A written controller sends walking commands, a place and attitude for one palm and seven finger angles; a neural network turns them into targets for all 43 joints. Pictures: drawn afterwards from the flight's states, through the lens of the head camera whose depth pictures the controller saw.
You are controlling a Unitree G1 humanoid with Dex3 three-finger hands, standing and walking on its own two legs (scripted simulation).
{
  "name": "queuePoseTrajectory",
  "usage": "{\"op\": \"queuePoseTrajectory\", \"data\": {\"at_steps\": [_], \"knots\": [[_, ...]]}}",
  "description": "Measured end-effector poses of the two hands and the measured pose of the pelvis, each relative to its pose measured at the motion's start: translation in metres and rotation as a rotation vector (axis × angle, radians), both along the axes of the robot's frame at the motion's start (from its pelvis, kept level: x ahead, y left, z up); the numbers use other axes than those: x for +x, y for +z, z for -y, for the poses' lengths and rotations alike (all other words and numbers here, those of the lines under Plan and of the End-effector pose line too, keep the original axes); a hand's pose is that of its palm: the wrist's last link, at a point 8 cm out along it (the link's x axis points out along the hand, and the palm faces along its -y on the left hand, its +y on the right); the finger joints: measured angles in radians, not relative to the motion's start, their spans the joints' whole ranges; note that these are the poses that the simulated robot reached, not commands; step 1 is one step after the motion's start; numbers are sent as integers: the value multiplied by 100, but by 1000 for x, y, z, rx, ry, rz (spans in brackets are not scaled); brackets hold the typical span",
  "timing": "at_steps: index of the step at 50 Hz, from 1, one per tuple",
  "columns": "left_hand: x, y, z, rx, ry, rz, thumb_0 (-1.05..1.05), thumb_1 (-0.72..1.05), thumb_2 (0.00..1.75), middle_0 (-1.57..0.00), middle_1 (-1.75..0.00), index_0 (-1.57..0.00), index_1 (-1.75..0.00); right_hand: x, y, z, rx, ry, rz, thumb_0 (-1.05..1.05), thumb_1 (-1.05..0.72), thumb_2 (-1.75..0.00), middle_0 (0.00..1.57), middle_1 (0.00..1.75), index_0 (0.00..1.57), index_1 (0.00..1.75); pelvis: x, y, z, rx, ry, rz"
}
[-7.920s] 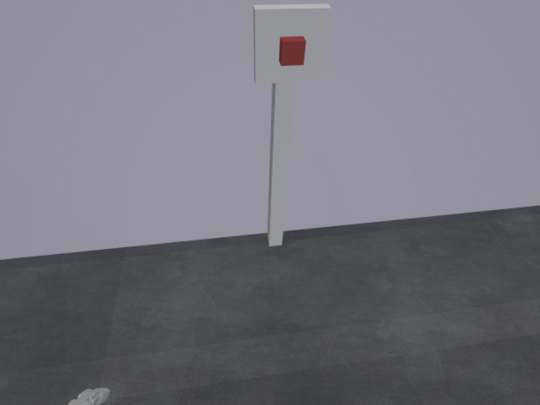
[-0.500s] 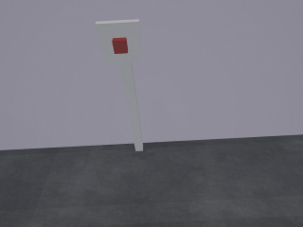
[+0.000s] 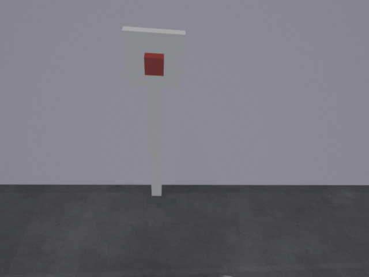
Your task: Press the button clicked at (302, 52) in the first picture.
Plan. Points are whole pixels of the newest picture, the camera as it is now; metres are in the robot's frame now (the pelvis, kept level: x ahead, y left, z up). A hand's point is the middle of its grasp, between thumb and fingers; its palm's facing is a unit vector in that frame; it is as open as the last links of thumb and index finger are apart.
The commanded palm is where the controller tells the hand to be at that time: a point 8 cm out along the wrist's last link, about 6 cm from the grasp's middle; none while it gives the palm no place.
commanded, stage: take the last steps up to it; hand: left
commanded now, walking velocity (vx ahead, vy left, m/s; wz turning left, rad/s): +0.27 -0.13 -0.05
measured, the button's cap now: (154, 63) +0.67 +0.15 +0.12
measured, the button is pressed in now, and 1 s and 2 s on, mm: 0 0 0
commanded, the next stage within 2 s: come to a stop and stand still in 0.28 s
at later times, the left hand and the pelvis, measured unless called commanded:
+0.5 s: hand (152, 244) +0.24 +0.09 -0.18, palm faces +0.03 -0.98 -0.22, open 7.2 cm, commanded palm none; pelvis +0.17 -0.09 -0.01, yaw +1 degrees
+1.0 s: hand out of the picture +0.16 +0.13 -0.19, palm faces +0.03 -0.98 -0.21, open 7.4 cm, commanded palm none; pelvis +0.14 -0.06 -0.01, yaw -1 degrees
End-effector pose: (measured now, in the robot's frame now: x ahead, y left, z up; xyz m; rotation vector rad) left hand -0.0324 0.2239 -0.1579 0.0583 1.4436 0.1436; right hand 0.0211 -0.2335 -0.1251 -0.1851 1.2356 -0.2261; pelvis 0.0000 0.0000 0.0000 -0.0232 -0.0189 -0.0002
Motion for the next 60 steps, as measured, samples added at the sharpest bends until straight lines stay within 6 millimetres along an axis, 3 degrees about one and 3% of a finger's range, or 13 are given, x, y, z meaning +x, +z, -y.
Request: {"op": "queuePoseTrajectory", "data": {"at_steps": [5,11,14,17,21,23,28,32,36,42,47,55,60], "knots": [[104,6,-3,40,-58,148,0,91,90,-19,-30,-19,-29,-26,-8,3,38,-66,-153,0,-93,-90,20,30,20,30,34,-2,13,11,-13,-3],[219,12,27,76,-165,245,0,91,90,-19,-29,-19,-29,-43,-24,12,114,-161,-325,1,-91,-90,20,30,20,30,85,-14,42,22,-24,-10],[264,5,49,100,-189,306,0,91,90,-19,-30,-19,-29,-35,-40,27,150,-183,-399,1,-91,-90,20,30,20,30,115,-30,65,31,-23,-12],[280,5,68,102,-173,317,0,91,90,-20,-30,-19,-29,-3,-46,47,149,-171,-399,1,-91,-90,20,30,20,30,133,-30,77,22,-16,2],[273,9,86,85,-117,268,0,91,90,-20,-30,-20,-29,71,-41,74,111,-109,-272,1,-91,-90,20,30,20,30,154,-19,86,13,0,10],[270,12,84,103,-84,253,-1,94,89,-20,-30,-20,-30,111,-37,83,90,-72,-197,1,-91,-90,20,30,20,30,163,-14,89,6,8,6],[261,7,83,93,-57,196,-1,94,90,-20,-30,-20,-30,192,-30,86,61,-5,-52,1,-91,-90,20,30,19,30,179,-13,87,-8,7,4],[250,-5,78,69,-14,159,-1,93,90,-20,-30,-20,-30,234,-25,78,33,38,11,1,-93,-90,20,30,19,30,184,-18,77,-17,10,13],[237,-18,65,46,19,117,0,92,90,-20,-30,-20,-30,253,-19,62,15,73,55,1,-92,-90,20,30,19,30,183,-21,64,0,9,27],[217,-10,48,58,3,71,0,91,90,-20,-30,-20,-29,246,-6,43,14,78,85,0,-92,-90,20,30,20,30,167,-12,56,-18,-8,16],[198,-5,39,77,-21,66,0,91,90,-20,-30,-19,-29,222,-3,44,24,51,96,0,-92,-90,20,30,20,30,148,-8,56,-18,-22,4],[161,6,58,93,-54,80,0,91,90,-20,-30,-19,-29,146,-17,69,61,-20,33,0,-92,-90,20,30,20,30,116,-8,72,5,-21,4],[110,17,83,94,-11,44,0,91,90,-20,-30,-19,-29,89,-24,85,94,-54,-90,0,-92,-90,20,30,20,30,99,-1,85,42,-22,2]]}}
